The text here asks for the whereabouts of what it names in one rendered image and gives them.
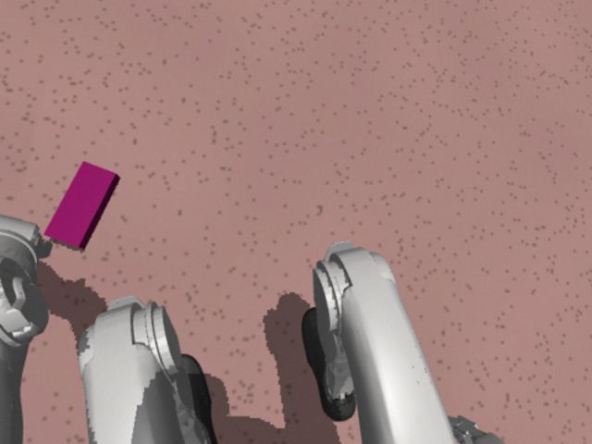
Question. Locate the small box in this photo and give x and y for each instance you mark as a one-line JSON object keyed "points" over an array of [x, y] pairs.
{"points": [[83, 205]]}

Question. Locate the right robot foot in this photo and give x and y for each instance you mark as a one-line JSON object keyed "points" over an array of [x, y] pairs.
{"points": [[338, 410]]}

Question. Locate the right robot hand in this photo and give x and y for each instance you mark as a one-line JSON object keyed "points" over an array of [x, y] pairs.
{"points": [[467, 432]]}

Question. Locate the left robot foot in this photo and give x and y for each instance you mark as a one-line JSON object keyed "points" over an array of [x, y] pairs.
{"points": [[201, 397]]}

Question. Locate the left robot arm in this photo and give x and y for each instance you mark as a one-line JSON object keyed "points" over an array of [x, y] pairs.
{"points": [[23, 315]]}

